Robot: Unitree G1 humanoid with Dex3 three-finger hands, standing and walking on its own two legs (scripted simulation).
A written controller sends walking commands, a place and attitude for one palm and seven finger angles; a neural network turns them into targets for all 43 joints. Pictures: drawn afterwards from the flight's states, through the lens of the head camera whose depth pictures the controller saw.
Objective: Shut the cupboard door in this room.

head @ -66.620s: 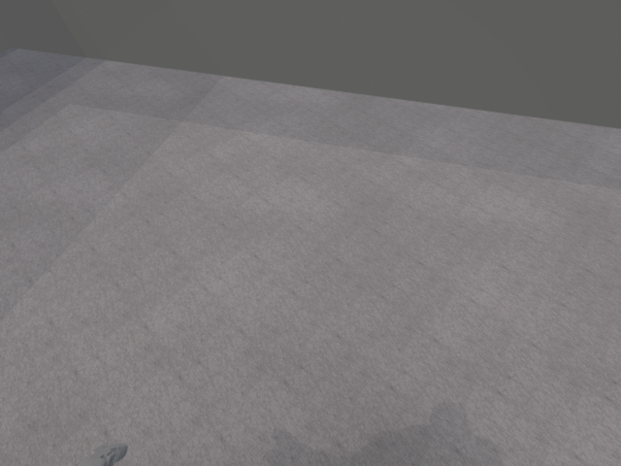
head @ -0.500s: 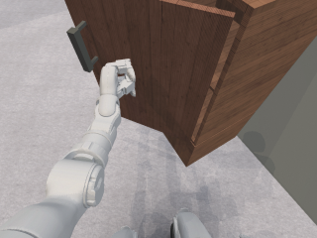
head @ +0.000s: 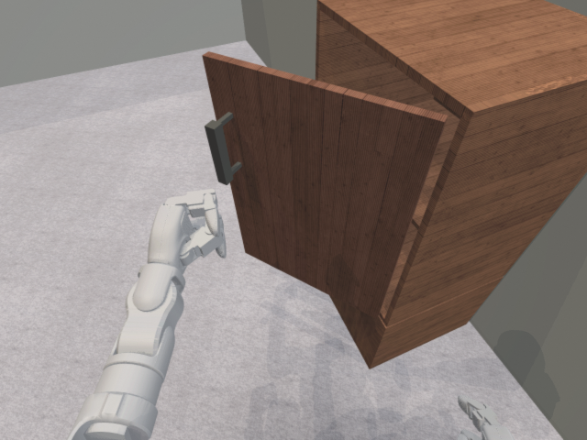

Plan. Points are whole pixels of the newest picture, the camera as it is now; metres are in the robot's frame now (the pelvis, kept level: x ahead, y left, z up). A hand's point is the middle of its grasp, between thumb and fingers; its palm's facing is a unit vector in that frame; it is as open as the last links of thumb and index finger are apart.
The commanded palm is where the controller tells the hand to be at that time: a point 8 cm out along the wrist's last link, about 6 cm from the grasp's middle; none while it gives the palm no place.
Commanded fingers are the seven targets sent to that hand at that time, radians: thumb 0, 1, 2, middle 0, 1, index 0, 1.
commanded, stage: draw the hand back to the body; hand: left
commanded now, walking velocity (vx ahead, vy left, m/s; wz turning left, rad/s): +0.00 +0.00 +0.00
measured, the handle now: (226, 148) +0.64 +0.16 +0.03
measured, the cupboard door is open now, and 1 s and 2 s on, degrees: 36 36 36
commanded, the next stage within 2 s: step back with the hand held close in 1.10 s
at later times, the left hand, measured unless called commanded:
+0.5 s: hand (76, 289) +0.25 +0.24 +0.15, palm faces +0.30 -0.90 -0.30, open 4.4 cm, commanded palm +0.20 +0.29 +0.17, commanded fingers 0.00 0.90 0.90 -0.47 -0.60 -0.47 -0.60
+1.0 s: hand out of the picture +0.20 +0.29 +0.17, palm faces +0.49 -0.79 -0.37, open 7.3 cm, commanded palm +0.15 +0.33 +0.20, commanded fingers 0.00 0.90 0.90 -0.20 -0.30 -0.20 -0.30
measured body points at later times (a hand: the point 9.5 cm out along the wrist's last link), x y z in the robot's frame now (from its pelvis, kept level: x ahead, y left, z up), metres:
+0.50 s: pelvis +0.02 +0.02 +0.03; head +0.00 -0.01 +0.47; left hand +0.23 +0.29 +0.17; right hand +0.21 -0.18 -0.06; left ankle -0.03 +0.12 -0.72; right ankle +0.04 -0.10 -0.72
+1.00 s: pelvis +0.01 +0.02 +0.03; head -0.01 +0.00 +0.47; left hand +0.17 +0.33 +0.19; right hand +0.20 -0.19 -0.06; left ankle -0.03 +0.12 -0.72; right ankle +0.04 -0.10 -0.72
